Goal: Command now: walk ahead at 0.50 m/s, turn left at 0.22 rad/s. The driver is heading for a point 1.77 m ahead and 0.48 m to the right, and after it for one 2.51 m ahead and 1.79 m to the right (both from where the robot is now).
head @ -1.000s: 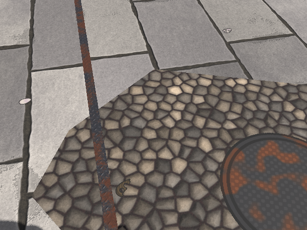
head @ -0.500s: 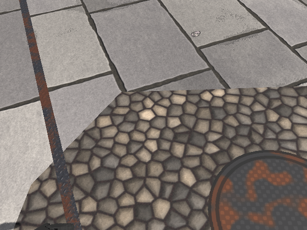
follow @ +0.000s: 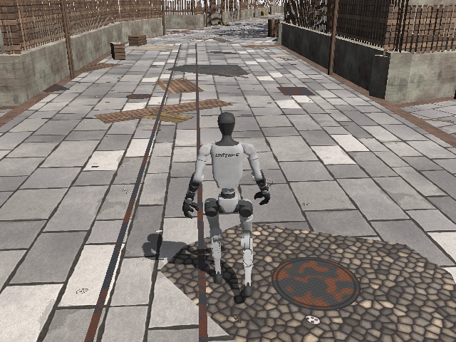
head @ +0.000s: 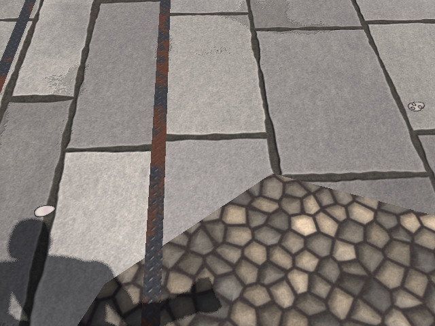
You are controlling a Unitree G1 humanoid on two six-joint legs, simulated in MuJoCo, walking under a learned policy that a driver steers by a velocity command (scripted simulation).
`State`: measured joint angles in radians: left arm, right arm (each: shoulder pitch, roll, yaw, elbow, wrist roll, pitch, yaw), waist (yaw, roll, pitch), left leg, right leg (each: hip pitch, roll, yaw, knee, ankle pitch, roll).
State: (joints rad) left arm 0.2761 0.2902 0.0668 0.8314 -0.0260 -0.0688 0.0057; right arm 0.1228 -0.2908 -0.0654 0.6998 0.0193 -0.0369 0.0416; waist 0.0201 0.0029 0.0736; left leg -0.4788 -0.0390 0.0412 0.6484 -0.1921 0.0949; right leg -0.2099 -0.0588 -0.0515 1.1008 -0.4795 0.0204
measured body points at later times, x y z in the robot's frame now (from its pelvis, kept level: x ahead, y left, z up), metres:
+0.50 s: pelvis +0.29 -0.05 +0.00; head +0.33 -0.06 +0.45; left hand +0.52 +0.17 -0.10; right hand +0.28 -0.34 -0.13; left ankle +0.10 +0.07 -0.70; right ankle +0.39 -0.14 -0.72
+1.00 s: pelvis +0.59 -0.08 +0.00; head +0.61 -0.09 +0.45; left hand +0.76 +0.15 -0.11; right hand +0.66 -0.40 -0.07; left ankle +0.72 -0.03 -0.72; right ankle +0.40 -0.14 -0.68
